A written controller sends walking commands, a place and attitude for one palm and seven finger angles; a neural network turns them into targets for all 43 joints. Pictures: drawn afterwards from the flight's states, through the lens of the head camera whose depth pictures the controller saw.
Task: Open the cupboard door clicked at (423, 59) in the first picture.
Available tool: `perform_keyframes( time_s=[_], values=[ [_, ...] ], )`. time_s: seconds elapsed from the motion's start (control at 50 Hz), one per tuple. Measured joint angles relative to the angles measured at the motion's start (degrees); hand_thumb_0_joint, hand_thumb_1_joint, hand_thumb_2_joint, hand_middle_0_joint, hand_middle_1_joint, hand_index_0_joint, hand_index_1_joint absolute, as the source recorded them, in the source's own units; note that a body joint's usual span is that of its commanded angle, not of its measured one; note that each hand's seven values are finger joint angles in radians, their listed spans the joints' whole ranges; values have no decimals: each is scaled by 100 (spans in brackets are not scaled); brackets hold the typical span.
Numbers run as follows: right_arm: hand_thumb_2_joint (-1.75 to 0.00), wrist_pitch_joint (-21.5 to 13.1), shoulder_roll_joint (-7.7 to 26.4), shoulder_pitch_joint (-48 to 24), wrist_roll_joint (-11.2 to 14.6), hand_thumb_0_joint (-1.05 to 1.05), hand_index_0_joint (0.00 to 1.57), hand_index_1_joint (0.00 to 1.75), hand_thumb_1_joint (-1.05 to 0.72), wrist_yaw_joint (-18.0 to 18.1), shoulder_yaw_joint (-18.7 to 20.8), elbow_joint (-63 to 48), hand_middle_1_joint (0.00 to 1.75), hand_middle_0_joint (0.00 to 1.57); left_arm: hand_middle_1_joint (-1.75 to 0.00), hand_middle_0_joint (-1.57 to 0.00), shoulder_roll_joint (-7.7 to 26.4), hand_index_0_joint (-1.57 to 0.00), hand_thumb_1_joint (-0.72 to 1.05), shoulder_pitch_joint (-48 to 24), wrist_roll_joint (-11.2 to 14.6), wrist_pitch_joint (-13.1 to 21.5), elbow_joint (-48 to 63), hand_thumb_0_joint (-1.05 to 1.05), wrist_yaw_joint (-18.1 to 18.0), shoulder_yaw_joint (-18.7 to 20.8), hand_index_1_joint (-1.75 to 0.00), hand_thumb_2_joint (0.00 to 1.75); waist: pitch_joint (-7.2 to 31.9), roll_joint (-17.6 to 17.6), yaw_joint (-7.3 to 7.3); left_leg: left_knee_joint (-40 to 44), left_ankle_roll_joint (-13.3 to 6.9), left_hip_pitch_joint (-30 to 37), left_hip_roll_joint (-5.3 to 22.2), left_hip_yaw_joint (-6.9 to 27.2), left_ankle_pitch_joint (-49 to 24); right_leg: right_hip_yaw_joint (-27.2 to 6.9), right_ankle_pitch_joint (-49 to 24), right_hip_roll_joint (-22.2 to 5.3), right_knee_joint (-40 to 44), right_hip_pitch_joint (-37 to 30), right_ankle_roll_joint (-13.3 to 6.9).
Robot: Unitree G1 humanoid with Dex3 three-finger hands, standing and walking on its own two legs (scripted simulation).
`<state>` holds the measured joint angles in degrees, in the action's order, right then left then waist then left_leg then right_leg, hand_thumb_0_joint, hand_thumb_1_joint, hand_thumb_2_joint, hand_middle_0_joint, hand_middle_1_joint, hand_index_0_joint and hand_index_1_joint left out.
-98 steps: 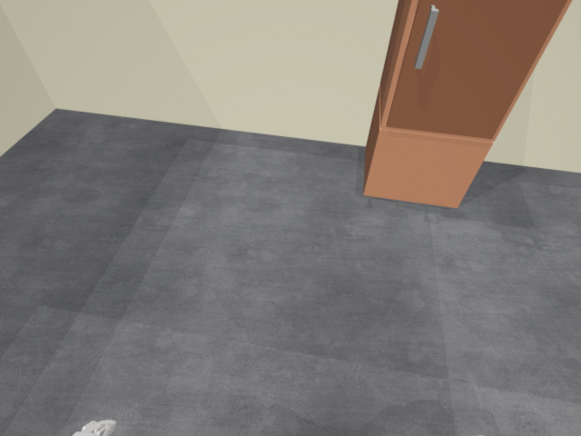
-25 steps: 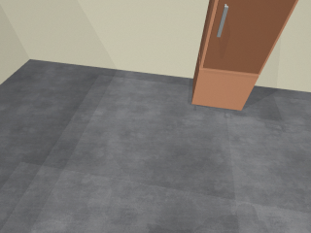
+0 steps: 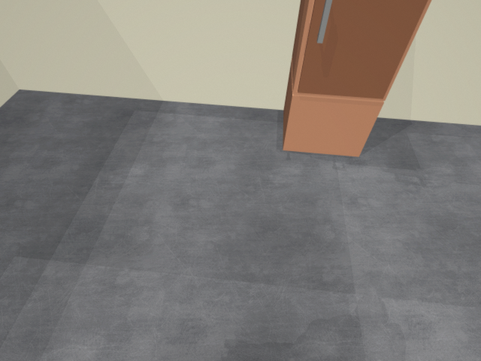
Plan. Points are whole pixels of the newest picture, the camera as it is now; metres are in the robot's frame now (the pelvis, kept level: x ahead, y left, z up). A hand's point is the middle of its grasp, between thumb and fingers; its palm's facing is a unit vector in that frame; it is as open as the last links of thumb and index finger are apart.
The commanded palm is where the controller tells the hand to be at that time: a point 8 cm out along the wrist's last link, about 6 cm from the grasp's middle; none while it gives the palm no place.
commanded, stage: walk to a spot facing it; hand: left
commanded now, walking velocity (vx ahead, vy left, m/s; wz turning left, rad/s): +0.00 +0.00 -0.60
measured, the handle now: (324, 17) +1.32 -0.23 +0.02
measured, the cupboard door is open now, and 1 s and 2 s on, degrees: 0 0 0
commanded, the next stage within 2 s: turn to face it in 1.94 s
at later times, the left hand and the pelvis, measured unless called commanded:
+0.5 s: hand out of the picture +0.05 +0.19 -0.16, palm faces -0.16 -0.96 -0.22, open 7.4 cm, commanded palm none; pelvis -0.01 +0.00 +0.00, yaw -14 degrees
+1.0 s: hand (231, 284) +0.30 +0.05 -0.17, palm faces -0.61 -0.78 -0.15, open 7.4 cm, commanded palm none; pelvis +0.09 -0.03 -0.01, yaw -34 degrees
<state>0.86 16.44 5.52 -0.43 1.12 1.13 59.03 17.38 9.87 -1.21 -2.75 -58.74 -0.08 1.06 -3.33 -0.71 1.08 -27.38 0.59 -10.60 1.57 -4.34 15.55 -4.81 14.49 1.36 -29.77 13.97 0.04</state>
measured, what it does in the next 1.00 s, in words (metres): steps on the spot, turning right: left foot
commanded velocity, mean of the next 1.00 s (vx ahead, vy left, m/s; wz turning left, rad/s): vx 0.22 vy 0.00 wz -0.58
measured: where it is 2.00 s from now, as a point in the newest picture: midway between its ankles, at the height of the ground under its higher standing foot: (322, 322)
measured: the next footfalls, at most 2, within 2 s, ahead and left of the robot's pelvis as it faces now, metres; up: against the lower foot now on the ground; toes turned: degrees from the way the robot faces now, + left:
left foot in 0.58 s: +0.04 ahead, +0.12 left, +0.00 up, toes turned -16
right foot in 1.06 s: +0.17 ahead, -0.23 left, +0.00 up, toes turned -43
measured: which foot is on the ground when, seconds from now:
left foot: down 0.00-0.14, up 0.16-0.56, down 0.58-1.00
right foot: down 0.00-0.58, up 0.60-1.00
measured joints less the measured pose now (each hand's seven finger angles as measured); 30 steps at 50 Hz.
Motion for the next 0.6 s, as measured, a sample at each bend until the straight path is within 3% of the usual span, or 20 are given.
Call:
perform_keyframes(
  time_s=[0.04,0.1,0.14,0.16,0.2,0.28,0.46,0.56,0.6],
  values=[
    [-90,29,-117,49,-6,0,21,30,-91,0,27,-130,30,20,-30,-20,-76,-20,91,67,-8,-55,120,1,34,30,-30,90,-59,-44,4,-219,3,-115,28,-127,110,-54,116,25,-383,249,-9],
    [-90,59,-246,126,-16,0,21,30,-90,-16,68,-252,30,21,-30,-20,-216,-20,91,168,-15,-109,280,1,86,86,-30,90,-183,-50,51,-589,31,-217,119,-340,311,235,625,-47,-1167,555,30],
    [-90,93,-264,200,-27,0,21,30,-90,-26,99,-308,30,21,-30,-20,-339,-20,91,264,-26,-82,385,1,122,118,-30,90,-228,71,70,-996,101,-359,269,-398,523,439,519,-52,-1087,488,-45],
    [-90,131,-262,219,-20,0,21,30,-90,-27,125,-323,30,21,-30,-20,-404,-20,91,300,-52,-32,426,1,119,125,-30,90,-245,160,50,-1423,143,-556,343,-334,686,487,494,18,-1138,536,-176],
    [-90,230,-266,238,1,0,21,30,-90,-12,162,-315,30,21,-30,-21,-529,-20,91,359,-43,36,494,1,75,114,-30,90,-274,242,42,-2464,184,-1021,223,49,1126,511,519,96,-1127,579,-333],
    [-90,255,-297,200,-3,0,21,30,-91,-29,201,-325,30,21,-30,-21,-686,-20,91,462,-20,36,535,1,30,101,-30,90,-305,233,73,-3462,260,-1550,71,368,818,342,111,213,-489,456,-375],
    [-90,152,-291,256,-34,0,20,30,-91,-55,220,-453,30,20,-30,-21,-627,-21,90,655,-40,111,477,1,79,214,-30,90,66,40,148,-2384,323,-1217,50,415,801,-227,-467,380,367,353,-326],
    [-90,-45,-295,362,11,0,20,30,-91,-57,200,-606,30,20,-30,-21,-431,-21,90,736,-47,76,472,1,113,306,-30,90,313,-110,210,-655,148,-461,-114,370,733,-583,-425,471,260,459,-190],
    [-90,-181,-297,458,-9,0,20,30,-91,-20,174,-686,30,20,-30,-21,-354,-20,91,741,-22,11,455,1,135,365,-30,90,377,-103,122,-125,-48,-210,-86,326,339,-512,345,527,-435,725,-137]
  ],
)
